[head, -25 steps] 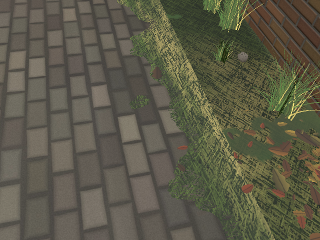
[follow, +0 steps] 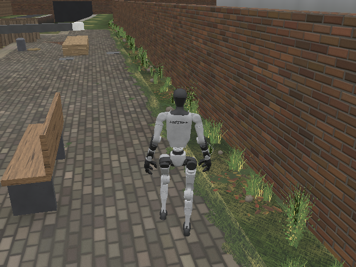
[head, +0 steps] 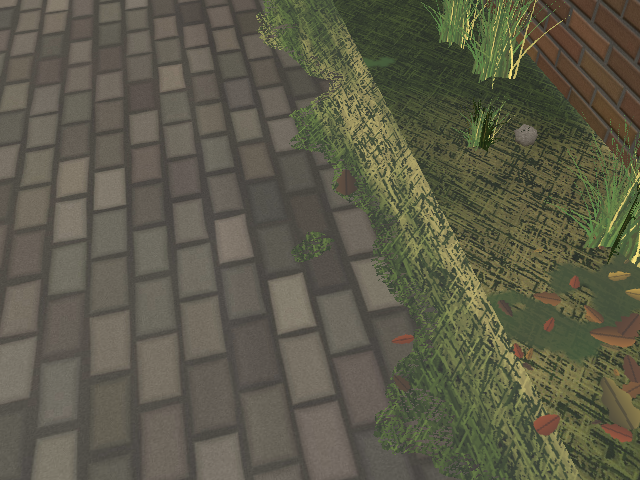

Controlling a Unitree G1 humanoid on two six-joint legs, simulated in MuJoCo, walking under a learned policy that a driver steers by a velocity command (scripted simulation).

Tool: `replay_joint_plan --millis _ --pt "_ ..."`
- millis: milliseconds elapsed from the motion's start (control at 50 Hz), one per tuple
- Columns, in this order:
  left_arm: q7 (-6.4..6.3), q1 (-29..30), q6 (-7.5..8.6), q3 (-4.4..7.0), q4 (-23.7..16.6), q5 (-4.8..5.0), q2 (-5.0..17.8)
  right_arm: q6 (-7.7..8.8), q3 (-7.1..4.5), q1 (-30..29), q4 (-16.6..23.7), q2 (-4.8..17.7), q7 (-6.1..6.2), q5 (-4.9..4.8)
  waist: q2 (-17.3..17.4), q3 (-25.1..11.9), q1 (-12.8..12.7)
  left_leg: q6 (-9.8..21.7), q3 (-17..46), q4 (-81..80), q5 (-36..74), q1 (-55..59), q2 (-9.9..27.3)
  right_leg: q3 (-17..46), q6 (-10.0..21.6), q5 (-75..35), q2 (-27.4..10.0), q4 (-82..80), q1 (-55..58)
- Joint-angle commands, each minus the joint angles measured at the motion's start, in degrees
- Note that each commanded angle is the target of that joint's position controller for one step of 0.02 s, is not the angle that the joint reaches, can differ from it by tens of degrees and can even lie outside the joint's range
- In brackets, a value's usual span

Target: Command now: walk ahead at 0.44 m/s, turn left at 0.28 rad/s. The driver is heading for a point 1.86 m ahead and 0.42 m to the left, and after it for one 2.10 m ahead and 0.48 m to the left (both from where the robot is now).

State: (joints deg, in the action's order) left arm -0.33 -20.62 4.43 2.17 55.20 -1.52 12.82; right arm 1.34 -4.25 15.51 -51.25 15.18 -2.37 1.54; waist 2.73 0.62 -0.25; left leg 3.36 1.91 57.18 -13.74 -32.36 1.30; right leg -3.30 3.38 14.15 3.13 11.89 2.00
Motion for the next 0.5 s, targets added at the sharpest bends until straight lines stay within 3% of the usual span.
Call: replay_joint_plan --millis 20,80,120,160,200,220,240,260,280,300,320,340,360,380,420,500 --pt "-0.05 -1.6 1.47 0.71 -1.4 0.15 5.7 0.39 -0.14 -6.8 5.1 2.2 -0.49 0.22 -7.3 6.8 -1.0 -1.4 -0.4 0.3 5.1 -12.2 0.8 4.5 5.2 -18.0 -14.6 -6.3 -0.6" --pt "-0.15 -1.2 1.76 0.33 -1.0 0.17 5.7 0.37 0.98 -12.1 7.5 0.7 -1.15 0.31 -7.8 7.8 -1.4 -1.4 -4.1 -9.5 10.4 -8.3 0.9 -0.8 4.8 -24.9 -13.5 -6.2 -3.2" --pt "-0.53 -2.7 1.91 0.34 -0.1 0.36 6.6 0.31 1.61 -15.8 9.5 0.1 -1.59 0.40 -7.5 8.4 -2.1 0.0 -7.1 -15.9 11.3 -5.1 0.8 -2.4 4.5 -29.3 -14.7 -6.2 -2.4" --pt "-0.90 -3.4 1.85 0.41 0.6 0.31 7.8 0.24 1.65 -15.7 10.2 0.6 -1.48 0.39 -7.4 7.2 -1.4 2.3 -9.4 -20.3 9.7 -1.2 -1.1 -4.4 3.7 -42.4 -15.7 -2.2 1.2" --pt "-1.49 -3.0 1.33 0.77 0.7 0.10 9.6 0.19 1.02 -10.6 9.0 2.2 -0.95 0.57 -9.1 2.6 1.3 5.0 -11.5 -21.0 4.9 5.1 -4.6 -6.3 2.9 -61.7 -16.6 8.3 5.1" --pt "-1.70 -2.5 0.71 1.09 0.4 -0.23 10.6 0.32 0.40 -4.7 7.4 3.6 -0.73 0.61 -9.5 -1.1 3.9 6.3 -11.6 -21.6 2.4 11.1 -6.4 -6.9 2.7 -65.9 -17.0 17.4 5.2" --pt "-1.70 -2.1 0.18 1.29 -0.1 -0.12 11.2 0.69 -0.52 3.3 4.9 5.3 -0.41 0.88 -8.8 -5.7 7.2 7.9 -10.4 -25.1 2.7 21.7 -7.7 -7.4 2.2 -60.9 -16.5 29.1 1.3" --pt "-1.34 -1.9 0.18 1.15 -1.3 0.00 10.8 0.82 -2.01 10.7 2.9 9.0 0.42 1.48 -4.8 -10.0 10.5 10.6 -1.5 -28.2 -2.4 34.6 -2.0 -8.0 1.3 -44.1 -14.4 45.1 -9.7" --pt "0.18 -5.8 0.54 -0.27 -4.6 0.84 3.0 0.54 -3.46 9.0 4.0 15.1 1.06 1.57 10.6 -15.3 4.9 19.9 30.4 -31.6 -4.3 51.2 16.3 -6.3 -1.7 12.0 -2.7 68.5 -34.4" --pt "0.49 1.3 1.32 0.94 -6.4 0.47 8.5 0.02 -3.53 9.8 4.0 14.3 0.87 -0.93 2.9 -18.2 7.8 21.4 42.4 -39.7 -5.1 50.9 17.7 6.2 -1.0 13.3 -1.1 74.2 -40.4" --pt "0.73 5.3 2.01 0.80 -8.3 0.98 8.3 -0.05 -3.09 5.5 3.7 12.8 1.34 -0.98 0.8 -8.9 5.8 19.2 33.3 -41.4 -3.4 43.6 16.5 7.2 -0.5 6.8 -4.7 71.6 -44.1" --pt "0.66 5.5 2.54 0.54 -8.4 0.81 7.9 0.13 -2.32 3.1 3.9 9.6 1.49 -1.00 -3.4 -3.7 3.7 17.0 27.7 -42.7 2.6 35.3 14.7 6.3 -0.5 3.1 -7.1 66.1 -41.9" --pt "0.51 5.4 2.12 0.58 -8.1 0.19 7.5 0.50 -1.86 0.9 4.1 8.0 1.70 -0.93 -5.1 -0.8 1.6 15.2 23.1 -43.4 8.5 29.0 11.8 6.4 -1.0 2.6 -8.4 62.2 -38.7" --pt "0.53 4.0 0.95 0.46 -8.2 -0.77 7.1 0.83 -1.32 -0.5 4.2 6.7 1.93 -1.18 -4.6 -0.3 -0.5 14.2 19.4 -44.3 12.7 24.5 9.3 6.5 -2.0 2.9 -9.1 59.6 -35.0" --pt "0.87 3.0 -1.14 0.36 -8.6 -1.61 6.1 1.92 -1.13 0.2 4.1 6.8 1.84 -1.54 -3.4 -0.8 -1.7 14.1 15.9 -45.0 17.5 21.2 7.2 5.7 -3.7 3.6 -9.5 55.3 -32.8" --pt "1.19 11.2 -2.50 0.36 -12.3 -1.60 6.0 2.34 -1.53 4.1 3.6 8.6 1.89 -1.61 -1.6 2.1 0.3 12.3 14.5 -47.4 14.2 20.0 4.5 3.9 -6.3 -4.7 -9.9 45.1 -38.5"
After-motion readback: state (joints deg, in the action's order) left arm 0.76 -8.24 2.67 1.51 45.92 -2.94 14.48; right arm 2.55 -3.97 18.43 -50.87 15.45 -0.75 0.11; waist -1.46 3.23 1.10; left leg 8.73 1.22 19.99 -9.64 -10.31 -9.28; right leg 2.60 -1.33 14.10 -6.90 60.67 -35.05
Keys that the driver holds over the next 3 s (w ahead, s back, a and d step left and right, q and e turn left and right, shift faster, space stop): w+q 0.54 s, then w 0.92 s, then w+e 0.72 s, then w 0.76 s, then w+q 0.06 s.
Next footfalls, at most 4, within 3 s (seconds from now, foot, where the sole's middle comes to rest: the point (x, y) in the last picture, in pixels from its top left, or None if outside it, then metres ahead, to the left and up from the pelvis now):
0.26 left None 0.29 0.11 -0.78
0.82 right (323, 418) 0.65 0.06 -0.78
1.34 left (205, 350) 0.83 0.35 -0.78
1.90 right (242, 247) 1.16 0.29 -0.78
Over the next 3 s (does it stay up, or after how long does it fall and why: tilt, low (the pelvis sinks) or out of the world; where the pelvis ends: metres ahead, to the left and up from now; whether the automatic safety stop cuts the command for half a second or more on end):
stays up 1.60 0.35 -0.02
